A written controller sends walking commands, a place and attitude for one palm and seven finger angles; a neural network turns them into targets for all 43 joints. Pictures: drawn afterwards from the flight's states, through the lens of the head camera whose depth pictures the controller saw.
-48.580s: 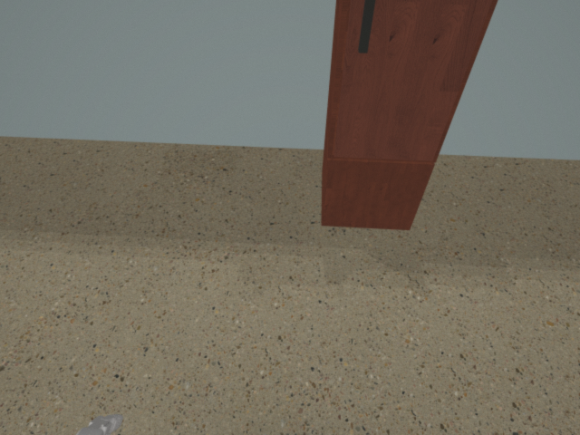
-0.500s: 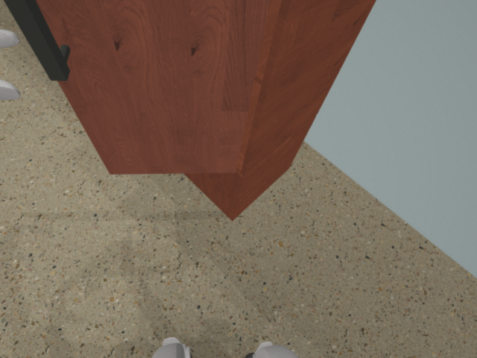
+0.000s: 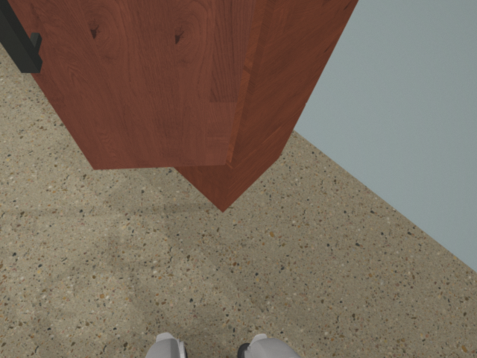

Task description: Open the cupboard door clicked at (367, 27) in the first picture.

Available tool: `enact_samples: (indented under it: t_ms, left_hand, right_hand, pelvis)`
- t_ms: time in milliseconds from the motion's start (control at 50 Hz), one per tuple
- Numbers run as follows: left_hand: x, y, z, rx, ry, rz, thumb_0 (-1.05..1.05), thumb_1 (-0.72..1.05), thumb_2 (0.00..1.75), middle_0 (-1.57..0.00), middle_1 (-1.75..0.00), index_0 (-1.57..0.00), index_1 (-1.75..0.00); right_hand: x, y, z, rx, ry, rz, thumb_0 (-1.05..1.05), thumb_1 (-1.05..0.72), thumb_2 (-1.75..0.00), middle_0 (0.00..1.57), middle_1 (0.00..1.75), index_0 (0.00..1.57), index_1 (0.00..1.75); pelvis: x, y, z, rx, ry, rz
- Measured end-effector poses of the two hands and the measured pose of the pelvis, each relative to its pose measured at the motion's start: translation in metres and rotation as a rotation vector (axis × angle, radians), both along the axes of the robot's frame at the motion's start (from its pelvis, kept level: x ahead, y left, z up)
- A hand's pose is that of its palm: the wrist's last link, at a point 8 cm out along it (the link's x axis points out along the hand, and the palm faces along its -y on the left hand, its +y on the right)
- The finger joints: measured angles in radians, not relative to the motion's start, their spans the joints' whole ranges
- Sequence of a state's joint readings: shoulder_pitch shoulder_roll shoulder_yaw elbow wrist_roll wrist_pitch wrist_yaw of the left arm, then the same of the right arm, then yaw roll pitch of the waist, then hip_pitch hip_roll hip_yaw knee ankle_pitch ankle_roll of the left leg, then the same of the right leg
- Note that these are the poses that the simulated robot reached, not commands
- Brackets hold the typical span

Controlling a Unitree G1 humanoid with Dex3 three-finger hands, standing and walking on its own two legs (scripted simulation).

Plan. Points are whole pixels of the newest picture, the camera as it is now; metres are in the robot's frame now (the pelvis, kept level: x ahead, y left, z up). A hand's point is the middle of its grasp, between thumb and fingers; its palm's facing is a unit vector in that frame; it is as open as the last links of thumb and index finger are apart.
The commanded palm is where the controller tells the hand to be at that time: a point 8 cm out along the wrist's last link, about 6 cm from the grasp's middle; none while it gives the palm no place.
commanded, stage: move the hooked fingers beside the handle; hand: left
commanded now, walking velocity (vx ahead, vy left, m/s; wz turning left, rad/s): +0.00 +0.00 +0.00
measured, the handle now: (6, 6) +0.58 +0.24 +0.18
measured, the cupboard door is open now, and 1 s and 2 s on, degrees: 49 49 49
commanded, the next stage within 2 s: slide the fingers in behind the handle in 0.98 s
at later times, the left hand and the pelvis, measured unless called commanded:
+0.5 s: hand out of the picture +0.51 +0.29 +0.18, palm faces +0.01 -1.00 +0.01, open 14.0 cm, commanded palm +0.51 +0.33 +0.17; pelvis +0.01 +0.01 +0.01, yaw +1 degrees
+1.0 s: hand out of the picture +0.53 +0.29 +0.18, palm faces +0.01 -1.00 +0.02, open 14.0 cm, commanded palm +0.53 +0.34 +0.17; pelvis -0.01 -0.01 +0.00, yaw +0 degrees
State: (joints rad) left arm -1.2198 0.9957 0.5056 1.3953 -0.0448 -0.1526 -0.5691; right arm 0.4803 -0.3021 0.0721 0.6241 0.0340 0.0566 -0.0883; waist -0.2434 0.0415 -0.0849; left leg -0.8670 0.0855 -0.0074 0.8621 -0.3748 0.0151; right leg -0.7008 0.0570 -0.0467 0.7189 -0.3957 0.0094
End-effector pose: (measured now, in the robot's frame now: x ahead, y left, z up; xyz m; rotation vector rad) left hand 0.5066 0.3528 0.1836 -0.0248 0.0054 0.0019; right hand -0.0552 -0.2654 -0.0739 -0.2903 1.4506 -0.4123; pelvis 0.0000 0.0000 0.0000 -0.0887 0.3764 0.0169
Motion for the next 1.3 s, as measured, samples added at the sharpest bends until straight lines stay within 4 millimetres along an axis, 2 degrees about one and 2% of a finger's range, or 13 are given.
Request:
enact_samples:
  t_ms: [240, 480, 620, 800, 1020, 1160, 1300]
  left_hand:
    - [0.002, -0.002, -0.004, 0.008, 0.004, -0.024, -0.02, -0.50, 0.30, -0.30, -1.20, -0.30, -1.20]
    - [-0.013, -0.010, 0.000, 0.017, 0.013, 0.001, -0.02, -0.50, 0.30, -0.30, -1.20, -0.30, -1.20]
    - [-0.019, -0.016, 0.003, 0.001, 0.004, 0.008, -0.02, -0.50, 0.30, -0.30, -1.20, -0.30, -1.20]
    - [-0.017, -0.017, 0.003, 0.010, 0.025, 0.007, -0.02, -0.50, 0.30, -0.30, -1.20, -0.30, -1.20]
    - [0.000, -0.010, -0.006, 0.008, 0.011, 0.005, -0.02, -0.50, 0.30, -0.30, -1.20, -0.30, -1.20]
    - [0.009, -0.002, -0.002, 0.000, 0.005, -0.001, -0.02, -0.50, 0.30, -0.30, -1.20, -0.30, -1.20]
    - [0.010, -0.005, -0.003, 0.005, 0.012, -0.031, -0.02, -0.50, 0.30, -0.30, -1.20, -0.30, -1.20]
  right_hand:
    - [0.025, 0.012, -0.001, 0.029, -0.041, 0.031, 0.00, -0.90, -0.90, 0.20, 0.30, 0.21, 0.30]
    - [0.047, 0.006, -0.006, 0.048, -0.116, 0.070, 0.00, -0.90, -0.90, 0.20, 0.30, 0.20, 0.30]
    - [0.042, -0.004, -0.006, 0.033, -0.120, 0.077, 0.00, -0.90, -0.90, 0.20, 0.30, 0.20, 0.30]
    - [0.015, -0.016, -0.003, -0.004, -0.076, 0.048, 0.00, -0.90, -0.90, 0.20, 0.30, 0.20, 0.30]
    - [-0.011, -0.010, 0.003, -0.025, 0.012, 0.002, 0.00, -0.90, -0.90, 0.20, 0.30, 0.20, 0.30]
    - [-0.008, 0.002, 0.003, -0.006, 0.028, -0.017, 0.00, -0.90, -0.90, 0.20, 0.30, 0.20, 0.30]
    - [0.013, 0.013, 0.000, 0.032, -0.003, 0.005, 0.00, -0.90, -0.90, 0.20, 0.30, 0.20, 0.30]
  pelvis:
    - [0.011, 0.011, 0.004, 0.001, -0.013, 0.005]
    - [0.007, 0.009, 0.006, 0.010, -0.047, 0.013]
    - [-0.002, 0.002, 0.005, 0.013, -0.057, 0.021]
    - [-0.010, -0.006, 0.002, 0.011, -0.045, 0.016]
    - [-0.007, -0.005, -0.001, 0.001, -0.003, 0.001]
    - [0.004, 0.001, 0.000, -0.002, 0.009, -0.001]
    - [0.013, 0.009, 0.003, -0.001, 0.001, 0.002]
